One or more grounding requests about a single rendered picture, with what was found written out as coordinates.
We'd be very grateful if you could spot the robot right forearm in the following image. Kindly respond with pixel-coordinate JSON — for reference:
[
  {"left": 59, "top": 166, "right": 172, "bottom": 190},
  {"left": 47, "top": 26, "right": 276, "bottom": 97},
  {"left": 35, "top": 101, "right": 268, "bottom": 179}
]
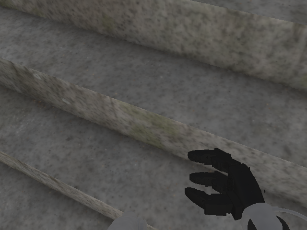
[{"left": 241, "top": 202, "right": 290, "bottom": 230}]

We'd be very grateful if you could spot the robot right hand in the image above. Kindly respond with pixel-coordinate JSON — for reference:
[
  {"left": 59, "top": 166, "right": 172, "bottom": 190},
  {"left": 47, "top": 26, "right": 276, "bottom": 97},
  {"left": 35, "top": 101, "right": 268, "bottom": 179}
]
[{"left": 184, "top": 148, "right": 266, "bottom": 220}]

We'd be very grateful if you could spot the robot left thigh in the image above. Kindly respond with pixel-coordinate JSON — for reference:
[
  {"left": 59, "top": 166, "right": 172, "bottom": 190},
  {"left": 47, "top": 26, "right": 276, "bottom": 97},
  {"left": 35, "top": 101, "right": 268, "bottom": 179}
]
[{"left": 107, "top": 216, "right": 148, "bottom": 230}]

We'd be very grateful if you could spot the left robot shin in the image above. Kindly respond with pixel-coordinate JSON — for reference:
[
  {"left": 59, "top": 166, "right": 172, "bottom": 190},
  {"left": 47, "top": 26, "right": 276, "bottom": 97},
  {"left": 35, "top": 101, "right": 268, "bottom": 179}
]
[{"left": 122, "top": 211, "right": 138, "bottom": 219}]

